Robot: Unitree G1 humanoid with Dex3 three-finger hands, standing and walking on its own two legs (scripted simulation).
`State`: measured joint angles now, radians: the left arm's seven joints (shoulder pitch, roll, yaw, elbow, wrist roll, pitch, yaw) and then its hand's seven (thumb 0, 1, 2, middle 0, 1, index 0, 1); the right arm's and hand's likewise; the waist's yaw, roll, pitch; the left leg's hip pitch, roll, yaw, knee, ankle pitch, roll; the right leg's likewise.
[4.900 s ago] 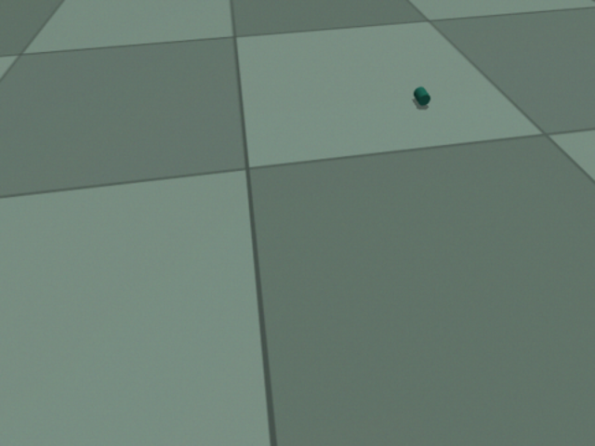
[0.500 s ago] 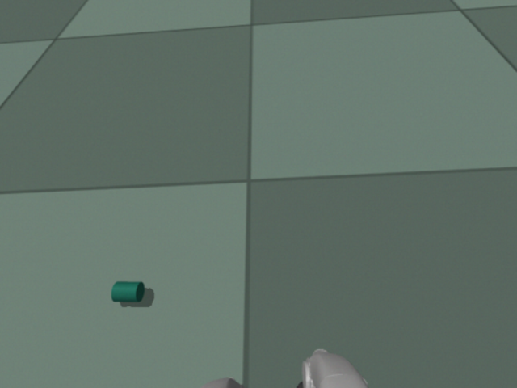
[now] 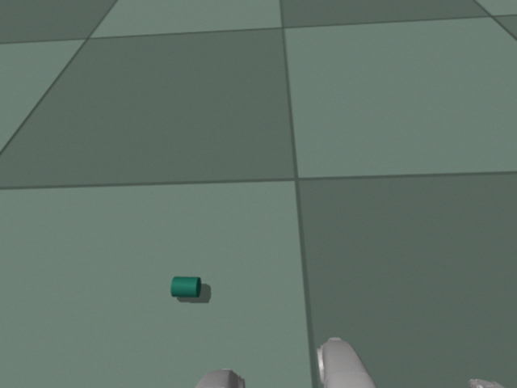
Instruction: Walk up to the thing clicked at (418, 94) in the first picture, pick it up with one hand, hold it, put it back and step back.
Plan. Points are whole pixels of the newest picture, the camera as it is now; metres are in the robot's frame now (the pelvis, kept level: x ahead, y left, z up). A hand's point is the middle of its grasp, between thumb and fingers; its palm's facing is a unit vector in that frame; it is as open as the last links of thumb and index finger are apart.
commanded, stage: walk up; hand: left
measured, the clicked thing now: (186, 286) +0.55 +0.33 -0.68
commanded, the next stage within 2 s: none
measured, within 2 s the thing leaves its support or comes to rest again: neither
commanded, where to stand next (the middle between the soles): +0.15 +0.04 m, yaw -4 degrees
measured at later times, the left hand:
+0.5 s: hand out of the picture +0.15 +0.35 -0.11, palm faces -0.06 -0.94 -0.35, open 7.4 cm
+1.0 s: hand (86, 381) +0.16 +0.30 -0.09, palm faces -0.13 -0.93 -0.36, open 7.4 cm
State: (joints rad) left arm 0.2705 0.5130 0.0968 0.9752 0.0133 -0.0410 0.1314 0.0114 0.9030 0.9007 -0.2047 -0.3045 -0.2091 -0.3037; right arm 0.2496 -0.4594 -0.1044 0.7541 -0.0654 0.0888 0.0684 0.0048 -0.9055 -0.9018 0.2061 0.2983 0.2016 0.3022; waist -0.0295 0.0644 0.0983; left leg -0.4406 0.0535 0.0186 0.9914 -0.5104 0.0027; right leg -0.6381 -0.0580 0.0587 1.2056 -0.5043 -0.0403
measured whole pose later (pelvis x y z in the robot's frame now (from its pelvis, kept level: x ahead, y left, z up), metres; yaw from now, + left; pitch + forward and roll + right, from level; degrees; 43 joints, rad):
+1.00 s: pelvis +0.04 +0.06 +0.06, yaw -5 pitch -2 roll +1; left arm 0.06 0.33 0.00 1.15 0.02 -0.02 -0.01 0.01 0.91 0.90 -0.20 -0.30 -0.21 -0.30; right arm 0.12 -0.37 -0.01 1.13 -0.01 -0.02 0.01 0.01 -0.90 -0.90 0.21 0.30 0.20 0.30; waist -0.01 0.03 0.07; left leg -0.11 0.00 0.11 0.39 -0.25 0.02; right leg -0.17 -0.01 -0.02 0.44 -0.23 -0.01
